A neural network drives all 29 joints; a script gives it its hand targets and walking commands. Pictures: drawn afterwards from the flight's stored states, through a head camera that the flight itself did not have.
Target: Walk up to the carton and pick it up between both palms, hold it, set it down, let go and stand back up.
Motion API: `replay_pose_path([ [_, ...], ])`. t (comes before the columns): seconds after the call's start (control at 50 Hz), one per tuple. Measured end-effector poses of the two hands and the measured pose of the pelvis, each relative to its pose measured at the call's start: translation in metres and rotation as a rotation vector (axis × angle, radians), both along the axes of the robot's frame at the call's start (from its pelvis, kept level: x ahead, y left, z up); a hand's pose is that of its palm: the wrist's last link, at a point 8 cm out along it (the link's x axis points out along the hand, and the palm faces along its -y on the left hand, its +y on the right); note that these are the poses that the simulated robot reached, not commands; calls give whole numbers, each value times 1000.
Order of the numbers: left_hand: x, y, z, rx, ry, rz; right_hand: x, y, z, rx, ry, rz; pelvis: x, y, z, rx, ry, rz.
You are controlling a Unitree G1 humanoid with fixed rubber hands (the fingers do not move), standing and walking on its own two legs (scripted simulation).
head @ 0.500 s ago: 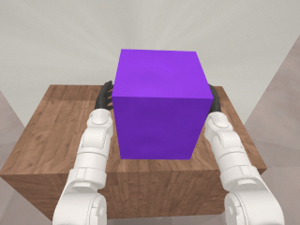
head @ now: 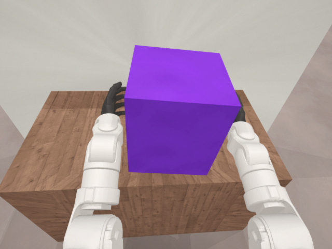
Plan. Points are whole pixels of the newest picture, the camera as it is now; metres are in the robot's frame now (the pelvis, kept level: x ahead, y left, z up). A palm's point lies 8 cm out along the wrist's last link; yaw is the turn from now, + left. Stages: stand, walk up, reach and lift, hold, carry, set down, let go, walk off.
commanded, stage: reach and lift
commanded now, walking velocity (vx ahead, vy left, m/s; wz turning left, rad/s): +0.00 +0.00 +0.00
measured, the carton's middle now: (173, 113) +0.40 -0.01 +0.12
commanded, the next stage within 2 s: hold in 0.52 s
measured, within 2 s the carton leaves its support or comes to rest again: neither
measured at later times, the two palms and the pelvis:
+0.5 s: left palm (107, 113) +0.36 +0.14 +0.17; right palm (235, 120) +0.35 -0.16 +0.14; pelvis -0.01 -0.01 +0.00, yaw +1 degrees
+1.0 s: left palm (96, 113) +0.34 +0.15 +0.18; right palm (233, 115) +0.35 -0.14 +0.17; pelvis -0.01 -0.01 +0.00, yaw +1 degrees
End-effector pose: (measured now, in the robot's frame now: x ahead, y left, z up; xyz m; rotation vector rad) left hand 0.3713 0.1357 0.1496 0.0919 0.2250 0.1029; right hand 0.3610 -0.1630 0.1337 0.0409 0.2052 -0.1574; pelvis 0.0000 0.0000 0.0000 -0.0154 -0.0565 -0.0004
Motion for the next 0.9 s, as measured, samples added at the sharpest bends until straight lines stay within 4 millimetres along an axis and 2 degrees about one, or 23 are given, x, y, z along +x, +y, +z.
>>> replay_pose_path([
  [0.14, -1, -2, 9, 3, -34, -3, -1, -2, 10, -2, -37, -3, 0, -5, 0, 0, -20, 4],
  [0.28, -7, 2, 3, -18, -15, 3, -4, 2, 10, -26, -21, 5, 0, -10, 0, 4, -48, 9],
  [0.38, -12, 5, 11, -7, -45, 9, -6, 5, 16, -8, -52, 8, -2, -11, -1, 2, -51, 19],
  [0.5, -10, 4, 15, 17, -23, 6, -6, 4, 11, 4, -31, 7, -6, -10, -1, 4, -53, 21],
  [0.64, -16, 2, 25, 16, -53, 6, -11, 3, 21, 3, -64, 8, -8, -8, -1, 0, -65, 10],
  [0.9, -29, 17, 28, -4, -38, 44, -14, 17, 29, 2, -52, 37, -13, -8, -1, 4, -83, 13],
])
